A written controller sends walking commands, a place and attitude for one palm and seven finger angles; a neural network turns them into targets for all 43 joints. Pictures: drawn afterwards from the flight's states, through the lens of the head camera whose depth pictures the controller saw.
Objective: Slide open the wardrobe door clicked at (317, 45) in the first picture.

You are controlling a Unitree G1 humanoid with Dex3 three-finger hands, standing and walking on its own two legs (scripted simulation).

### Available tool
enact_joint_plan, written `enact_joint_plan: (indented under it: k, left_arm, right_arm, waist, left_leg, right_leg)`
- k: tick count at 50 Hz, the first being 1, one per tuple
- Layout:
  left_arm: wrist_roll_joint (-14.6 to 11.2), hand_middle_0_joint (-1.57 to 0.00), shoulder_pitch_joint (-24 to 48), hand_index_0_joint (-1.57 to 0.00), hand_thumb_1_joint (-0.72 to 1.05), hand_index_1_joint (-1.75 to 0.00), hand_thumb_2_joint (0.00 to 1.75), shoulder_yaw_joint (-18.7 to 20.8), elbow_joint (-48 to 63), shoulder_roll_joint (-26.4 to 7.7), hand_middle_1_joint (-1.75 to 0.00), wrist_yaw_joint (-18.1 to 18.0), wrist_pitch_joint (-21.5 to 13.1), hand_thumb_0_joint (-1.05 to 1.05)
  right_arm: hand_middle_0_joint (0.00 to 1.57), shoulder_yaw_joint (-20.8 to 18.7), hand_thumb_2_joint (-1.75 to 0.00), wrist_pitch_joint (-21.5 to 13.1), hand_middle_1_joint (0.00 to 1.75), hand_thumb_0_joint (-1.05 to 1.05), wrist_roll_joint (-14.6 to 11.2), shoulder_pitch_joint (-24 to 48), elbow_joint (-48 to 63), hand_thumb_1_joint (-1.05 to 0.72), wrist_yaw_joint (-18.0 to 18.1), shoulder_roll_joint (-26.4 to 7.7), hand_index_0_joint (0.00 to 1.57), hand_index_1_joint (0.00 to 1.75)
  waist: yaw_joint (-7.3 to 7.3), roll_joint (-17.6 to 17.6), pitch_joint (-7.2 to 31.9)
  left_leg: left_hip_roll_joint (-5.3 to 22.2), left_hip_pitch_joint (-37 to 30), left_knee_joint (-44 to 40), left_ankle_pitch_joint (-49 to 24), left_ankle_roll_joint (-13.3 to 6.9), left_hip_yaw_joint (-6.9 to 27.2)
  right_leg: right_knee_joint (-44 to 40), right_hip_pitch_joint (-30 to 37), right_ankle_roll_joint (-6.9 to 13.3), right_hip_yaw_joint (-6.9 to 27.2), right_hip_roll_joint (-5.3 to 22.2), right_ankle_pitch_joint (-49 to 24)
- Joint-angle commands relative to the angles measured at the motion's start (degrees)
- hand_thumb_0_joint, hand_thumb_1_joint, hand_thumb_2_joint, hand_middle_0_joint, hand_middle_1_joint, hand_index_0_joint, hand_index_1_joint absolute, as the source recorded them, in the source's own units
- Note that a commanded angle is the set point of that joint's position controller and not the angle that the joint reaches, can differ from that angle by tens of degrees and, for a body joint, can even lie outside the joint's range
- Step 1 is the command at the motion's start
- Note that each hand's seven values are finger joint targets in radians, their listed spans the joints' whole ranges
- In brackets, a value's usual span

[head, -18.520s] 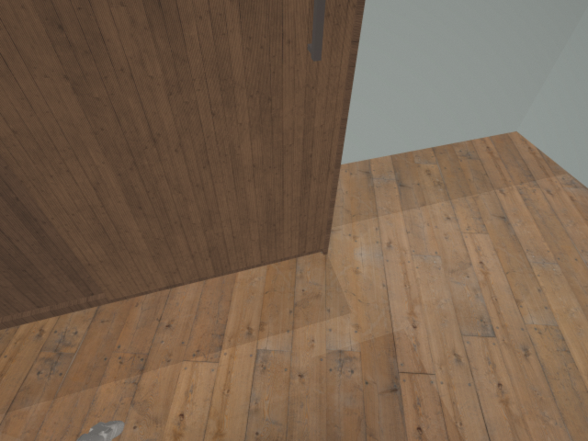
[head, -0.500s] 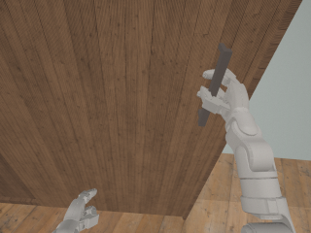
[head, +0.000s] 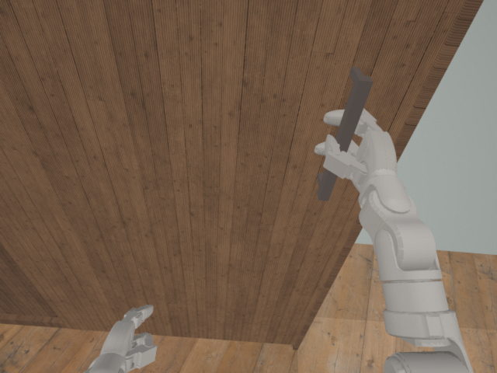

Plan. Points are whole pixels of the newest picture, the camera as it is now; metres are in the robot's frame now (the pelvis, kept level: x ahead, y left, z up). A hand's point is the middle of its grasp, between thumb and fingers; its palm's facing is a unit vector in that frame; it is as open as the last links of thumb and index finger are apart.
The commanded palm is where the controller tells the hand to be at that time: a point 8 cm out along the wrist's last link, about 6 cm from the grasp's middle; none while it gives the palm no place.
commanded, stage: grip the handle and tug to test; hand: right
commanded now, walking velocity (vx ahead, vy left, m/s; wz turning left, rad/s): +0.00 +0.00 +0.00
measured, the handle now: (338, 140) +0.42 -0.10 +0.22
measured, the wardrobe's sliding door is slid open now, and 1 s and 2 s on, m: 0.00 0.00 0.01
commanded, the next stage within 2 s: tug the door sideways, standing still in 0.26 s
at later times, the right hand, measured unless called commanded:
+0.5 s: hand (330, 157) +0.37 -0.08 +0.22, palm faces -0.03 +1.00 -0.02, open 5.7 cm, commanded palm +0.35 -0.11 +0.23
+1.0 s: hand (327, 157) +0.37 -0.07 +0.22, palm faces +0.05 +1.00 -0.06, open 5.7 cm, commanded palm +0.34 -0.07 +0.23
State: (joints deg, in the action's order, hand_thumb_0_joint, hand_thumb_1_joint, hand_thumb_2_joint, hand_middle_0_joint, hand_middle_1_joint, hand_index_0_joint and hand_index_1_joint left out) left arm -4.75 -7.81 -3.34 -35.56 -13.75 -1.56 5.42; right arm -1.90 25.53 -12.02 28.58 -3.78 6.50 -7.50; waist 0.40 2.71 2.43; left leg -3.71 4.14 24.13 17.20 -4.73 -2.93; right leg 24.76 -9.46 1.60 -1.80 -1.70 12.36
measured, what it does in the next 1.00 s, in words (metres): stands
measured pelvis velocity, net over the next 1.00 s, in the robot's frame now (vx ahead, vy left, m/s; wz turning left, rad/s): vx -0.01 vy -0.01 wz -0.06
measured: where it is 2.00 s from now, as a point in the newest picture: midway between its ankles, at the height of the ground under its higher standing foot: outside the picture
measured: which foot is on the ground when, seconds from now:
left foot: down 0.00-1.00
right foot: down 0.00-1.00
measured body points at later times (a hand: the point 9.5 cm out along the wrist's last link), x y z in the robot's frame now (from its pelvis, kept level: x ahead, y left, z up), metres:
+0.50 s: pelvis +0.03 +0.00 +0.00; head +0.00 +0.03 +0.45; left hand +0.22 +0.23 -0.09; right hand +0.36 -0.13 +0.23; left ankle -0.04 +0.06 -0.74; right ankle +0.01 -0.10 -0.74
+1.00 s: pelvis -0.01 -0.01 -0.01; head -0.02 +0.01 +0.44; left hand +0.19 +0.18 -0.10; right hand +0.36 -0.13 +0.23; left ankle -0.04 +0.06 -0.74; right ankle +0.01 -0.11 -0.74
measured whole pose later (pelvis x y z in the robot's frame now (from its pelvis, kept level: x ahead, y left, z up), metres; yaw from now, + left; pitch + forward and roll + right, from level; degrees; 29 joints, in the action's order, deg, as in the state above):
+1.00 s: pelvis -0.01 -0.01 -0.01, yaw -4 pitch -3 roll +0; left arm -4.2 -7.2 -2.8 -37.0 -11.8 0.6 4.6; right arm 5.7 22.7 -7.5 36.3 -9.1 12.8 -1.6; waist -2.6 2.6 0.2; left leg -1.8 7.0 28.5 19.2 -4.0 -6.2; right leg 28.7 -13.2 2.5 1.0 -3.8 12.8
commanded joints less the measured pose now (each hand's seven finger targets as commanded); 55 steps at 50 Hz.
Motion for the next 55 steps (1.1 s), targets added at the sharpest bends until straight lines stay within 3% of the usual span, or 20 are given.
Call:
enact_joint_plan:
  k: [1,3,4,5,7,9,10,14,15,18,20,21,24,27,35,41,46,53,54,55]
  left_arm:
    - [0.14,-0.2,10.48,-0.2,0.9,-0.3,0.9,2.0,10.45,-5.4,-0.3,-0.15,-3.27,0.0]
    - [0.23,-0.2,10.67,-0.2,0.9,-0.3,0.9,2.07,11.15,-5.36,-0.3,0.05,-3.35,0.0]
    - [0.19,-0.2,10.65,-0.2,0.9,-0.3,0.9,2.19,11.19,-5.74,-0.3,0.08,-3.21,0.0]
    - [0.31,-0.2,11.01,-0.2,0.9,-0.3,0.9,2.02,11.75,-5.42,-0.3,0.25,-3.17,0.0]
    - [0.26,-0.2,11.27,-0.2,0.9,-0.3,0.9,2.02,12.43,-5.46,-0.3,0.52,-3.02,0.0]
    - [0.19,-0.2,11.44,-0.2,0.9,-0.3,0.9,2.21,12.53,-5.84,-0.3,0.61,-2.64,0.0]
    - [0.25,-0.2,11.63,-0.2,0.9,-0.3,0.9,1.98,13.14,-5.49,-0.3,0.82,-2.55,0.0]
    - [0.14,-0.2,11.83,-0.2,0.9,-0.3,0.9,2.24,13.44,-5.96,-0.3,1.24,-1.95,0.0]
    - [0.27,-0.2,11.74,-0.2,0.9,-0.3,0.9,2.1,13.84,-5.58,-0.3,1.33,-1.9,0.0]
    - [0.18,-0.2,11.73,-0.2,0.9,-0.3,0.9,2.26,14.08,-5.66,-0.3,1.66,-1.52,0.0]
    - [0.25,-0.2,11.62,-0.2,0.9,-0.3,0.9,2.34,12.79,-5.54,-0.3,1.39,-1.61,0.0]
    - [0.23,-0.2,10.78,-0.2,0.9,-0.3,0.9,2.39,11.51,-5.83,-0.3,1.18,-1.7,0.0]
    - [0.48,-0.2,10.53,-0.2,0.9,-0.3,0.9,2.63,10.53,-5.98,-0.3,0.9,-2.05,0.0]
    - [0.64,-0.2,10.07,-0.2,0.9,-0.3,0.9,2.64,10.47,-5.32,-0.3,1.22,-2.13,0.0]
    - [0.79,-0.2,10.72,-0.2,0.9,-0.3,0.9,2.59,10.09,-4.44,-0.3,1.4,-1.93,0.0]
    - [0.72,-0.2,10.42,-0.2,0.9,-0.3,0.9,2.26,9.05,-3.48,-0.3,1.61,-2.85,0.0]
    - [0.69,-0.2,9.73,-0.2,0.9,-0.3,0.9,2.43,8.06,-3.21,-0.3,1.82,-3.94,0.0]
    - [0.52,-0.2,8.47,-0.2,0.9,-0.3,0.9,2.59,6.63,-3.39,-0.3,1.91,-5.35,0.0]
    - [0.54,-0.2,7.59,-0.2,0.9,-0.3,0.9,2.74,5.56,-3.74,-0.3,1.64,-5.18,0.0]
    - [2.09,-0.2,7.57,-0.2,0.9,-0.3,0.9,3.12,6.93,-5.89,-0.3,0.25,-4.7,0.0]
  right_arm:
    - [0.45,-1.76,-0.9,-3.93,1.4,0.0,0.47,19.91,13.3,-0.9,-0.3,-5.54,0.45,1.4]
    - [0.45,-2.23,-0.9,-3.89,1.4,0.0,0.35,18.74,15.41,-0.9,-0.6,-5.68,0.45,1.4]
    - [0.45,-3.96,-0.9,-4.19,1.4,0.0,0.2,16.1,16.0,-0.9,-0.6,-7.4,0.45,1.4]
    - [0.45,-2.42,-0.9,-4.15,1.4,0.0,0.34,14.86,17.38,-0.9,-0.97,-5.73,0.45,1.4]
    - [0.45,-2.69,-0.9,-3.76,1.4,0.0,0.09,12.43,19.33,-0.9,-1.39,-5.89,0.45,1.4]
    - [0.45,-4.46,-0.9,-3.5,1.4,0.0,0.09,9.62,20.54,-0.9,-1.54,-7.74,0.45,1.4]
    - [0.45,-2.78,-0.9,-3.17,1.4,0.0,0.16,8.92,22.09,-0.9,-1.83,-6.14,0.45,1.4]
    - [0.45,-4.64,-0.9,-1.74,1.4,0.0,0.09,4.24,25.15,-0.9,-1.85,-7.97,0.45,1.4]
    - [0.45,-2.56,-0.9,-1.33,1.4,0.0,0.16,4.59,26.56,-0.9,-2.04,-5.87,0.45,1.4]
    - [0.45,-2.71,-0.9,0.18,1.4,0.0,0.32,3.36,28.73,-0.9,-2.07,-6.31,0.45,1.4]
    - [0.45,1.06,-0.9,0.76,1.4,0.0,0.64,11.18,27.46,-0.9,-1.6,-3.36,0.45,1.4]
    - [0.45,0.99,-0.9,1.33,1.4,0.0,0.55,14.97,24.06,-0.9,-1.15,-3.42,0.45,1.4]
    - [0.45,1.94,-0.9,1.28,1.4,0.0,1.15,18.4,23.64,-0.9,-0.02,-2.59,0.45,1.4]
    - [0.45,5.59,-0.9,0.83,1.4,0.0,1.77,21.19,22.38,-0.9,0.68,1.21,0.45,1.4]
    - [0.45,11.96,-0.9,-2.48,1.4,0.0,2.41,27.78,17.21,-0.9,0.24,6.95,0.45,1.4]
    - [0.45,16.37,-0.9,-4.8,1.4,0.0,2.75,34.02,12.16,-0.9,0.78,11.71,0.45,1.4]
    - [0.45,18.83,-0.9,-6.57,1.4,0.0,2.79,38.37,8.3,-0.9,1.46,14.61,0.45,1.4]
    - [0.45,18.7,-0.9,-8.09,1.4,0.0,2.6,42.87,4.26,-0.9,2.29,15.28,0.45,1.4]
    - [0.45,17.57,-0.9,-8.0,1.4,0.0,2.72,41.48,-0.61,-0.9,2.47,14.31,0.45,1.4]
    - [0.45,1.17,-0.9,-18.09,1.4,0.0,4.55,45.44,7.53,-0.9,2.33,-11.62,0.45,1.4]
  waist:
    - [-0.88,-6.94,13.11]
    - [-1.22,-6.34,14.1]
    - [-1.92,-7.22,14.38]
    - [-1.78,-6.66,14.47]
    - [-2.01,-7.38,14.69]
    - [-2.51,-7.12,14.21]
    - [-2.38,-6.43,14.66]
    - [-2.74,-6.37,14.07]
    - [-2.3,-6.49,14.83]
    - [-2.19,-6.18,15.74]
    - [-0.52,-5.1,14.33]
    - [0.51,-7.21,12.51]
    - [0.43,-4.48,13.46]
    - [0.99,-5.08,15.93]
    - [1.91,-6.53,14.74]
    - [2.94,-3.49,12.57]
    - [3.4,-4.67,13.15]
    - [3.55,-4.33,13.76]
    - [3.66,-6.13,12.01]
    - [0.86,-5.16,6.6]
  left_leg:
    - [4.53,2.64,-3.33,-23.77,4.75,3.71]
    - [4.86,1.71,-3.04,-26.68,5.36,4.1]
    - [4.68,0.63,-2.79,-26.91,5.08,3.68]
    - [4.96,0.41,-2.54,-28.6,5.21,3.82]
    - [5.12,-0.2,-2.21,-30.92,5.71,3.86]
    - [5.15,-0.66,-2.12,-32.28,5.91,3.93]
    - [5.29,-0.95,-1.68,-32.86,5.83,3.86]
    - [5.27,-1.06,-0.9,-36.69,6.06,3.71]
    - [5.39,-1.36,-0.3,-38.45,6.07,3.51]
    - [5.55,-1.99,1.08,-42.56,6.2,3.34]
    - [5.23,0.56,0.77,-40.75,5.81,3.07]
    - [4.99,2.25,0.41,-39.35,5.88,2.85]
    - [5.06,3.16,0.67,-38.66,5.68,3.14]
    - [4.76,3.57,1.81,-37.41,4.7,2.29]
    - [4.28,6.59,0.94,-27.92,3.64,2.01]
    - [3.9,10.44,0.11,-18.54,2.79,1.74]
    - [3.63,11.96,0.05,-14.43,2.57,1.58]
    - [3.43,13.05,0.07,-10.63,2.33,1.36]
    - [3.32,13.55,-0.29,-9.77,2.39,1.4]
    - [6.33,15.45,-4.06,-2.27,5.29,6.21]
  right_leg:
    - [0.07,9.21,1.8,2.83,1.45,-12.87]
    - [0.3,9.35,1.87,2.58,1.33,-13.48]
    - [0.11,8.8,1.77,2.85,1.51,-14.0]
    - [0.17,8.95,1.86,2.53,1.41,-14.87]
    - [0.55,8.48,1.79,2.4,1.3,-15.03]
    - [0.8,8.03,1.78,2.32,1.42,-15.51]
    - [0.77,7.97,1.77,2.28,1.22,-15.87]
    - [1.82,7.66,1.68,2.15,1.41,-18.04]
    - [1.94,7.92,1.76,2.17,1.19,-19.09]
    - [2.92,8.01,1.57,2.15,1.01,-21.05]
    - [3.43,9.0,1.69,2.27,1.0,-21.44]
    - [3.62,9.03,1.66,2.62,1.13,-20.79]
    - [4.22,10.44,1.76,2.83,0.97,-21.59]
    - [4.5,11.97,1.59,3.68,0.96,-23.6]
    - [3.81,12.5,1.8,5.01,1.28,-18.79]
    - [2.9,13.03,1.48,6.16,1.84,-13.14]
    - [2.41,12.82,1.31,7.03,2.1,-10.29]
    - [1.23,12.33,0.78,7.62,2.28,-6.7]
    - [0.96,11.04,0.77,7.87,2.34,-5.65]
    - [0.08,5.18,3.25,8.4,6.51,3.48]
